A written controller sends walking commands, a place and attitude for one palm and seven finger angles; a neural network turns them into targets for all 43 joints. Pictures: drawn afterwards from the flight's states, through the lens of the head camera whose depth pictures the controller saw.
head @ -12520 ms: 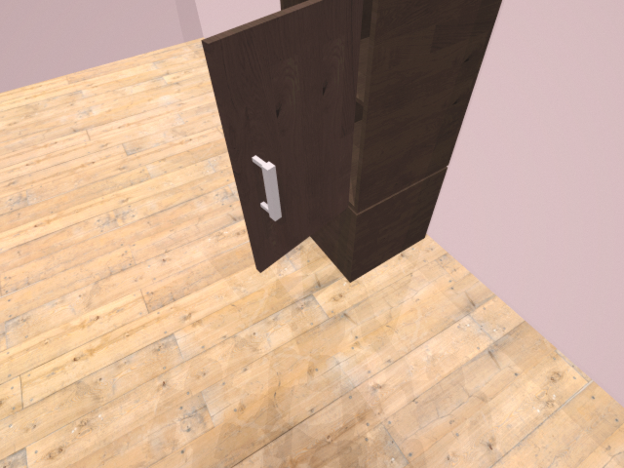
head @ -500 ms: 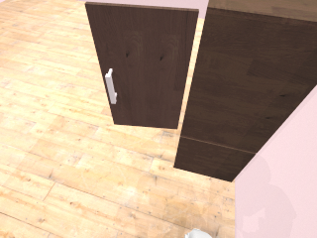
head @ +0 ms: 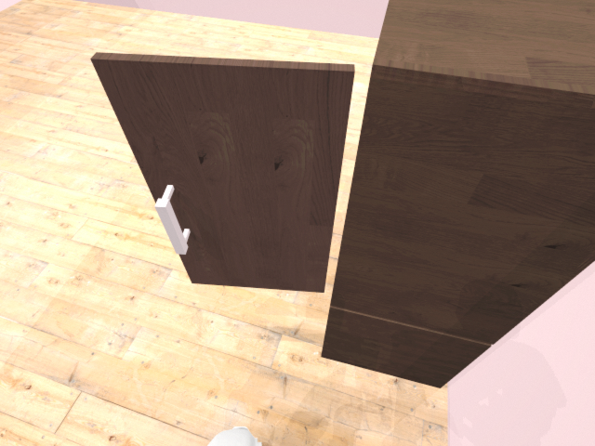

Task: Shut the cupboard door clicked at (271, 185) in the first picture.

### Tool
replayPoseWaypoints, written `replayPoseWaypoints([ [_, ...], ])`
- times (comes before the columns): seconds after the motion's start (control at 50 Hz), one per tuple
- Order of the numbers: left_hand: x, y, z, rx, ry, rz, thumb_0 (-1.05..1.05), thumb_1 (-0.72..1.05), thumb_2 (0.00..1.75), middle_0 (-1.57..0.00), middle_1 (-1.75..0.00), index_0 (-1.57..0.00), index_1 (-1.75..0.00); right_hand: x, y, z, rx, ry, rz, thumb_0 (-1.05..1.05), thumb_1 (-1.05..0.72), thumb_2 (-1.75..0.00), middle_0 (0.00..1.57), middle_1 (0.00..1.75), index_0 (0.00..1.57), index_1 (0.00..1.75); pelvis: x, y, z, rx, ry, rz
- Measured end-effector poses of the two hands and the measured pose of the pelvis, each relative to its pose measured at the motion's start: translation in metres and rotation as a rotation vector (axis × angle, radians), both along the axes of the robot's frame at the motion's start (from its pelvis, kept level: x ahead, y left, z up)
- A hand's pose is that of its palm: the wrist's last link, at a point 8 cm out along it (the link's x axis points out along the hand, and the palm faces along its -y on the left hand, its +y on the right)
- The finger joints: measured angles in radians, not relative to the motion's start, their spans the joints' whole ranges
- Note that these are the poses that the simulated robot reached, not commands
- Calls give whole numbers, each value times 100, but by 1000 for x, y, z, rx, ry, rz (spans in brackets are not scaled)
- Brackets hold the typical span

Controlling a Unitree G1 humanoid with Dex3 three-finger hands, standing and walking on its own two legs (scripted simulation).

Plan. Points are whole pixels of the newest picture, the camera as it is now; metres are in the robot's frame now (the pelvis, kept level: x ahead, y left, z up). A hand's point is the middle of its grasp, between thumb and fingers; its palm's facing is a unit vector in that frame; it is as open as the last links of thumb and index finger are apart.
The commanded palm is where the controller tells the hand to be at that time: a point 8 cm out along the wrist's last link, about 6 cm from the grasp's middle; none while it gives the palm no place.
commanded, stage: come to a stop and stand still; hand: left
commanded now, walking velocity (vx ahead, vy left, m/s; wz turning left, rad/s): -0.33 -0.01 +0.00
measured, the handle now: (175, 220) +0.49 +0.27 -0.06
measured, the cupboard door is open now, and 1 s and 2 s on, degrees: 100 100 100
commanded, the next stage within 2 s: none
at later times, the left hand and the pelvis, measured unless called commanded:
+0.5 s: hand out of the picture +0.05 +0.19 -0.18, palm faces +0.01 -0.96 -0.29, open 7.3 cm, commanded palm none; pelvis +0.00 -0.02 -0.02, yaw -2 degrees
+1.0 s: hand out of the picture +0.03 +0.20 -0.18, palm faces -0.01 -0.96 -0.27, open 7.3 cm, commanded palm none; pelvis +0.00 +0.01 -0.01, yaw -2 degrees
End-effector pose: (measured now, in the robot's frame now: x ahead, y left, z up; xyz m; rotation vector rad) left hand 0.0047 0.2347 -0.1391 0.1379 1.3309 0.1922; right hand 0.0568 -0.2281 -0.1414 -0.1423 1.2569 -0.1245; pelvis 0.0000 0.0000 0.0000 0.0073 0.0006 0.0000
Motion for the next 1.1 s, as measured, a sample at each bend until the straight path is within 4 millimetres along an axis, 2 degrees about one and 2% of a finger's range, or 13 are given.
replayPoseWaypoints([
  [0.06,-7,6,-13,-20,74,20,-1,92,90,-20,-30,-20,-30,46,12,-1,-18,-78,27,1,-92,-90,19,30,20,30,21,13,-8,-19,-11,-15],
  [0.1,-7,9,-22,-28,111,30,-1,92,90,-20,-30,-20,-30,69,20,-1,-29,-115,34,1,-92,-90,19,30,20,30,31,19,-14,-15,-14,-16],
  [0.14,-2,12,-27,-30,130,29,0,91,90,-20,-30,-20,-30,84,27,1,-34,-134,42,0,-92,-90,19,30,20,30,35,22,-16,-2,-16,-29],
  [0.2,9,15,-26,-28,133,19,0,91,90,-20,-30,-20,-30,91,32,2,-42,-139,49,0,-91,-90,19,30,20,30,30,23,-15,-5,-15,-31],
  [0.3,32,22,-18,6,67,-2,0,91,90,-20,-30,-20,-30,72,23,-2,-45,-99,30,0,-91,-90,20,30,20,30,16,17,-13,-23,-8,-35],
  [0.4,46,19,-8,56,-16,-38,0,91,90,-20,-30,-20,-30,34,-7,-12,-43,-49,-9,0,-91,-90,20,30,20,30,2,0,-15,-22,-10,-40],
  [0.46,42,10,-6,90,-50,-58,0,91,90,-20,-30,-20,-30,9,-29,-22,-29,-12,-45,1,-91,-90,20,30,20,30,-4,-16,-22,11,-9,-39],
  [0.54,29,-11,4,74,-28,-61,0,91,90,-20,-29,-20,-30,-22,-47,-17,-19,62,-70,1,-91,-90,20,30,20,30,-2,-25,-11,16,-10,-29],
  [0.68,27,-33,4,12,-9,-58,0,91,90,-21,-30,-21,-30,-56,-52,-3,-33,154,-87,1,-91,-90,19,30,20,30,5,-28,0,31,15,-31],
  [0.78,24,-20,-9,-2,4,-21,0,92,90,-21,-30,-21,-30,-54,-40,-6,-62,163,-57,1,-91,-90,19,30,20,30,7,-18,-8,1,17,-9],
  [0.88,21,-7,-15,19,15,-46,0,91,90,-21,-30,-21,-30,-33,-17,-9,-45,78,-23,1,-91,-90,19,30,20,30,4,-6,-12,-7,12,-21],
  [0.94,19,2,-10,39,27,-64,0,91,90,-21,-30,-21,-30,-21,-1,-17,-19,10,-13,1,-92,-90,19,30,20,30,3,2,-14,-5,3,-27],
  [1.1,19,12,5,86,17,-90,0,90,90,-20,-30,-20,-30,-10,4,-24,19,-57,-20,1,-96,-90,20,30,20,30,1,5,-13,14,-17,-51],
])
